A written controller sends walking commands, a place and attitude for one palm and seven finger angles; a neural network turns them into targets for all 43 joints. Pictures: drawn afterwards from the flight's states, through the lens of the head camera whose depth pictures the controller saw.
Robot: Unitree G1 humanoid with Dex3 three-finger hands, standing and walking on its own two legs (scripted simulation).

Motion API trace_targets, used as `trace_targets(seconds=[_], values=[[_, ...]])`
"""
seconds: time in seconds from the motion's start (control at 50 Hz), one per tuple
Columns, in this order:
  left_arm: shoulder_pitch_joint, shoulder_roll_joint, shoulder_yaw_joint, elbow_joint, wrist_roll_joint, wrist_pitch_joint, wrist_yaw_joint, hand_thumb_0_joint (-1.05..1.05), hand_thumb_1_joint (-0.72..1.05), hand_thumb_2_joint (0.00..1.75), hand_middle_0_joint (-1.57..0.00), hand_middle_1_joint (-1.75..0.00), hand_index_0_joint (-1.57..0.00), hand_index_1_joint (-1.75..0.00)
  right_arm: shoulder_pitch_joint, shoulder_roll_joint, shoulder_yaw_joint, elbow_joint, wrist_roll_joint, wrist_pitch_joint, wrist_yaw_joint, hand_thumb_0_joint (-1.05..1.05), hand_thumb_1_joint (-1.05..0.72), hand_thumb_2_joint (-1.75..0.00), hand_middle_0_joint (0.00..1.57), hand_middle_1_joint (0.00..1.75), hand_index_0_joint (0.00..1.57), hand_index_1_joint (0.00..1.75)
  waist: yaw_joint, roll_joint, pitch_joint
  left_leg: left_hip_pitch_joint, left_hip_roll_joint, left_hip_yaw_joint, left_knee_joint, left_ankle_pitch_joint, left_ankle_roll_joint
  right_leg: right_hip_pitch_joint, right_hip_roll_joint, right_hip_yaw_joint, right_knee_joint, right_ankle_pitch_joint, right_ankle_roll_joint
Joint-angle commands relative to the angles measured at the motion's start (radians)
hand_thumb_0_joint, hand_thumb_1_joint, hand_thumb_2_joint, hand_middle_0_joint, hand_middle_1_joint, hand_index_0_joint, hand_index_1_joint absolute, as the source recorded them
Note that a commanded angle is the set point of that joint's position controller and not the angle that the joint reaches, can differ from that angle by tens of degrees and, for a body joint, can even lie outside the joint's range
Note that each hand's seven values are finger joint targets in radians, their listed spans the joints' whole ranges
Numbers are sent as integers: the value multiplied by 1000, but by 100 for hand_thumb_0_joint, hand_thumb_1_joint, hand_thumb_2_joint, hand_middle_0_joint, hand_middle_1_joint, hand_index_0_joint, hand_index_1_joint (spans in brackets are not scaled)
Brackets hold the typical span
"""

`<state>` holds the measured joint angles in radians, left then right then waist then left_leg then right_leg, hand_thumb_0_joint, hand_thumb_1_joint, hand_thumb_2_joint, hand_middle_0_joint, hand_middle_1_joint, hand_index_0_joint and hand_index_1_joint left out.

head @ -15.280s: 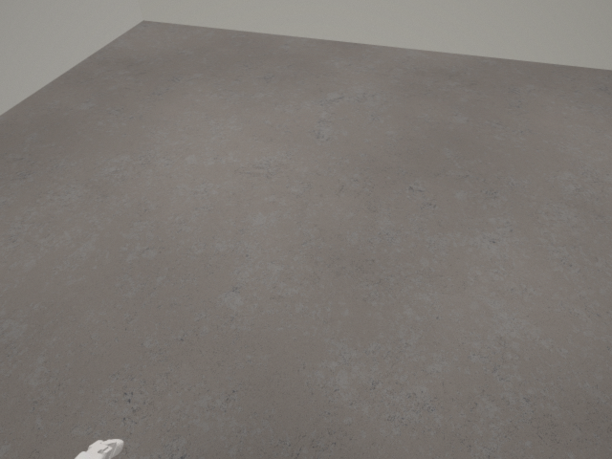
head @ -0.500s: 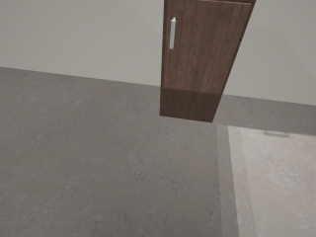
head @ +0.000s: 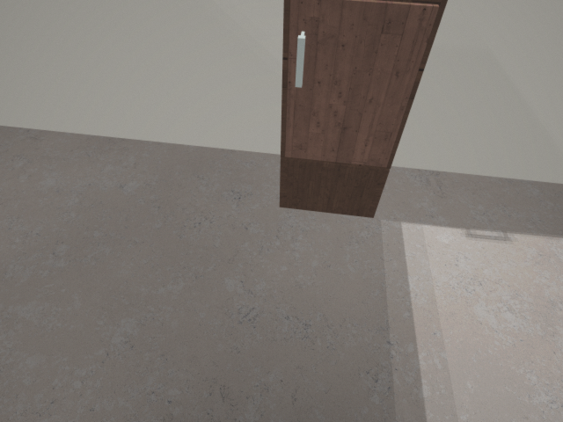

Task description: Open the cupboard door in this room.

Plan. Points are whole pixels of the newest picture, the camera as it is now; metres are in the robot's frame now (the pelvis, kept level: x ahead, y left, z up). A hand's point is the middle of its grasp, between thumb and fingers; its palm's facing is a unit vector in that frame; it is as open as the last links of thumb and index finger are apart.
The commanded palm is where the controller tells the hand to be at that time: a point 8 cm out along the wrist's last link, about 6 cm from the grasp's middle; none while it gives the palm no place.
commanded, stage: look at it before walking up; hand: left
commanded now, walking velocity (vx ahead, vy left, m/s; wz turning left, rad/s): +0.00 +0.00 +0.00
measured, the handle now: (300, 59) +1.14 +0.00 -0.01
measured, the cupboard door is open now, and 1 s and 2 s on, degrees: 0 0 0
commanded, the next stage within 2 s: walk to a spot facing it in 0.26 s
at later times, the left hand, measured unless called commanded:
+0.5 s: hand out of the picture -0.01 +0.18 -0.18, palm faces +0.00 -0.98 -0.20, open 7.4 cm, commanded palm none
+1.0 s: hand out of the picture +0.09 +0.09 -0.16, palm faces -0.12 -0.98 -0.18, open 7.4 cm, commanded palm none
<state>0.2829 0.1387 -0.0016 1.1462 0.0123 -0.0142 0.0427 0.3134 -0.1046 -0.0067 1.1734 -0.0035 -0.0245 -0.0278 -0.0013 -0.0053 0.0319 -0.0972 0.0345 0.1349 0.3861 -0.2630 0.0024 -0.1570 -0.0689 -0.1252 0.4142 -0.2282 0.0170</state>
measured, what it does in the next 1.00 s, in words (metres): walks ahead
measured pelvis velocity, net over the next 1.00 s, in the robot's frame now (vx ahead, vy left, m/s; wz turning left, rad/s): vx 0.12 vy -0.07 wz -0.21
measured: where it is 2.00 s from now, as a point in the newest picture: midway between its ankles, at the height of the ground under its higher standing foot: (306, 384)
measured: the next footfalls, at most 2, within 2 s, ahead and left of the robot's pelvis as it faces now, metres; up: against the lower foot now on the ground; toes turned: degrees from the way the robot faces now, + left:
left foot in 1.20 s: +0.39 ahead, +0.01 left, +0.00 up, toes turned -5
right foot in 1.62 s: +0.36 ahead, -0.21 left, +0.00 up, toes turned -14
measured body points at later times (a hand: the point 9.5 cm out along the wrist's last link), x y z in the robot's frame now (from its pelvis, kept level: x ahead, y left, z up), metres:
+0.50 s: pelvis +0.00 +0.00 +0.00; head +0.00 +0.00 +0.45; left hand +0.00 +0.23 -0.16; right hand +0.00 -0.24 -0.16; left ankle -0.03 +0.11 -0.74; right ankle +0.00 -0.12 -0.74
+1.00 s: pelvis +0.12 -0.07 +0.00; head +0.16 -0.10 +0.45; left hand +0.10 +0.14 -0.14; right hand +0.19 -0.33 -0.15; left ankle +0.22 +0.07 -0.67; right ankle +0.04 -0.13 -0.74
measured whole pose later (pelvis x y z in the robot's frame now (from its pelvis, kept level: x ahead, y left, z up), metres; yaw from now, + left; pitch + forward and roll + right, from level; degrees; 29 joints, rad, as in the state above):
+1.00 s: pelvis +0.12 -0.07 +0.00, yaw -12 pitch +1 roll +1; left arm 0.42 0.10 0.02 1.11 0.03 -0.07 0.00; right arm 0.09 -0.21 -0.07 1.00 -0.02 -0.01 0.02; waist 0.04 0.02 0.06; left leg -0.61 0.12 0.06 1.02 -0.19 -0.06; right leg -0.06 0.02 -0.06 0.34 -0.30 -0.06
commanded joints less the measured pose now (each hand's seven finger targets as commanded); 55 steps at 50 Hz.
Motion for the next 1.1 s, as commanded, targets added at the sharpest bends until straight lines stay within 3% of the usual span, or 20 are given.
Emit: trace_targets(seconds=[0.0,0.34,0.4,0.44,0.48,0.52,0.56,0.6,0.64,0.66,0.68,0.7,0.72,0.76,0.8,0.86,0.92,0.98,1.0,1.08], values=[[82,84,14,-17,-4,-10,4,0,90,90,-20,-30,-20,-30,79,-107,-16,-21,-3,-11,-9,0,-90,-90,20,30,20,30,5,2,43,-58,110,-102,-79,210,15,8,-74,75,-59,172,-22],[34,151,27,-34,0,-17,-3,0,90,90,-20,-30,-20,-30,15,-178,-30,-48,-4,-14,-6,0,-90,-90,20,30,20,30,3,16,44,-46,108,-108,-93,165,18,4,-78,89,-84,152,-31],[41,108,26,-27,0,1,-10,0,90,90,-20,-30,-20,-30,45,-141,-28,-42,-11,-1,-6,0,-90,-90,20,30,20,30,-7,39,40,-17,118,-81,-77,-9,10,-57,-53,102,-53,10,-32],[20,111,38,-51,8,17,-25,0,90,90,-20,-30,-20,-30,40,-175,-45,-64,-16,12,-6,0,-90,-90,20,30,20,30,-14,94,99,-43,170,-123,-128,-258,31,-176,-10,84,26,-160,-33],[-7,95,50,-96,18,27,-44,0,90,90,-20,-30,-20,-30,40,-235,-69,-92,-19,15,-6,0,-90,-90,20,30,20,30,-26,198,132,-58,291,-237,-213,-439,97,-295,42,6,265,-192,-22],[-62,88,62,-150,20,29,-57,0,90,90,-20,-30,-20,-30,40,-259,-83,-115,-23,4,-3,0,-90,-90,20,30,20,30,-35,191,148,-34,380,-290,-248,-406,164,-414,-7,42,456,-256,-25],[-79,77,69,-179,20,19,-68,0,90,90,-20,-30,-20,-30,11,-260,-86,-126,-29,-7,-1,0,-90,-90,20,30,20,30,-23,146,138,-32,383,-221,-218,-288,155,-400,-41,51,430,-250,-20],[-27,69,71,-173,17,12,-73,0,90,90,-20,-30,-20,-30,-29,-260,-88,-139,-32,-10,3,0,-90,-90,20,30,20,30,6,100,99,-84,351,-130,-150,-225,120,-265,-25,14,338,-218,-19],[129,77,79,-124,19,5,-72,0,90,90,-20,-30,-20,-30,-82,-256,-85,-155,-29,-6,6,0,-90,-90,20,30,20,30,82,31,46,-204,281,-26,50,-236,65,-13,26,-33,171,-101,-23],[254,140,91,-87,23,-6,-64,0,90,90,-20,-30,-20,-30,-108,-222,-78,-174,-21,-7,12,0,-90,-90,20,30,20,30,140,-148,23,-321,187,62,316,-233,18,128,-17,76,26,-170,-45],[352,253,107,-57,22,-21,-49,0,90,90,-20,-30,-20,-30,-164,-146,-58,-234,-9,-10,21,0,-90,-90,20,30,20,30,176,-472,44,-613,39,101,665,-407,-34,218,-268,552,-174,-267,-152],[366,255,102,-67,0,-23,-31,0,90,90,-20,-30,-20,-30,-230,-178,-58,-277,-13,-9,28,0,-90,-90,20,30,20,30,168,-299,49,-658,52,-39,784,-361,-26,166,-353,755,-284,-308,-227],[304,258,105,-78,3,-31,-28,0,90,90,-20,-30,-20,-30,-261,-163,-61,-270,-14,-13,32,0,-90,-90,20,30,20,30,142,-241,60,-687,71,-98,870,-237,-18,139,-338,751,-280,-333,-233],[177,181,83,-109,6,-42,-29,0,90,90,-20,-30,-20,-30,-221,-184,-69,-239,-25,-16,36,0,-90,-90,20,30,20,30,67,-72,75,-637,121,-129,838,-66,-27,65,-279,555,-237,-258,-203],[151,154,72,-111,8,-55,-29,0,90,90,-20,-30,-20,-30,-167,-160,-65,-204,-29,-9,43,0,-90,-90,20,30,20,30,36,-36,32,-558,117,-103,772,3,-44,53,-215,409,-220,-66,-176],[183,148,64,-83,7,-71,-32,0,90,90,-20,-30,-20,-30,-159,-140,-62,-197,-26,0,46,0,-90,-90,20,30,20,30,24,-67,31,-573,105,-89,712,53,-62,91,-173,299,-199,188,-160],[221,135,55,-55,6,-79,-27,0,90,90,-20,-30,-20,-30,-211,-127,-57,-213,-23,1,51,0,-90,-90,20,30,20,30,35,-86,37,-604,96,-72,644,87,-68,149,-153,242,-182,373,-154],[247,121,48,-33,8,-77,-19,0,90,90,-20,-30,-20,-30,-293,-119,-48,-239,-17,-3,52,0,-90,-90,20,30,20,30,50,-103,73,-620,85,-46,547,94,-58,186,-153,219,-176,505,-158],[254,124,47,-23,9,-75,-17,0,90,90,-20,-30,-20,-30,-327,-116,-45,-247,-15,-7,55,0,-90,-90,20,30,20,30,61,-102,82,-599,81,-34,493,90,-55,189,-157,217,-174,516,-161],[243,139,50,-11,9,-64,-10,0,90,90,-20,-30,-20,-30,-368,-110,-35,-259,-12,-20,54,0,-90,-90,20,30,20,30,62,-127,88,-442,31,11,305,74,-21,185,-152,196,-125,669,-150]])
